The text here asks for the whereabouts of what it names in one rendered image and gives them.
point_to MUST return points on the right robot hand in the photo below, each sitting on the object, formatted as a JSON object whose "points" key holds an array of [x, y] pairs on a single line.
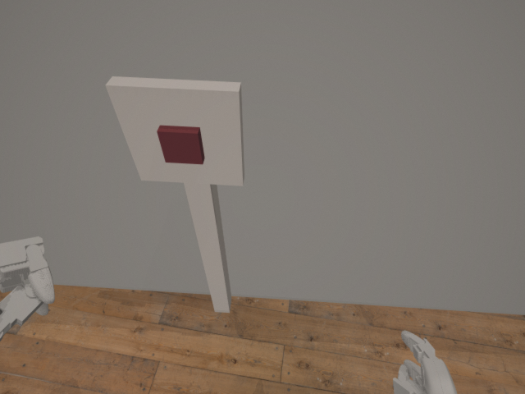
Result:
{"points": [[433, 377]]}

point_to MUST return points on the left robot hand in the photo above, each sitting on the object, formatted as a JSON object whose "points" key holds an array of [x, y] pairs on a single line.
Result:
{"points": [[25, 273]]}

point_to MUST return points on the button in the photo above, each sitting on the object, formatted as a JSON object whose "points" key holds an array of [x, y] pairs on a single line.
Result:
{"points": [[181, 144]]}

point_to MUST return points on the panel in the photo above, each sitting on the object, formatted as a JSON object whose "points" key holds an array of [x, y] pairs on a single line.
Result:
{"points": [[144, 104]]}

